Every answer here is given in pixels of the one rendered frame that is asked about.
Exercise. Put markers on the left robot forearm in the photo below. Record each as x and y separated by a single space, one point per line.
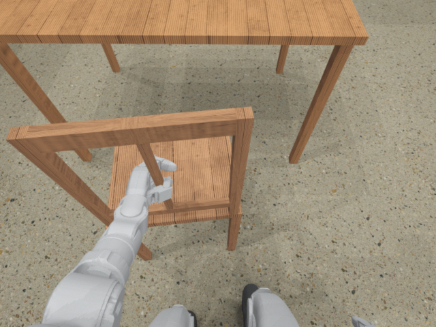
116 250

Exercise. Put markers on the robot left upper arm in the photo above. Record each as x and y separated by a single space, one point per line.
85 301

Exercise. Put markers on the table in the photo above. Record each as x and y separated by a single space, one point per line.
251 22

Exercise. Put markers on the robot left shin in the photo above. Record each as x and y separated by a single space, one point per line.
179 306

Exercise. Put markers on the left robot hand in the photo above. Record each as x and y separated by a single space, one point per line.
141 182

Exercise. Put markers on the robot right shin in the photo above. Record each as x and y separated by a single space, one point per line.
260 290

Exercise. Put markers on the chair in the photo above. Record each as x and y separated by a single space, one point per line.
208 181

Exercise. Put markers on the robot shin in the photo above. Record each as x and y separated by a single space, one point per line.
179 306
260 290

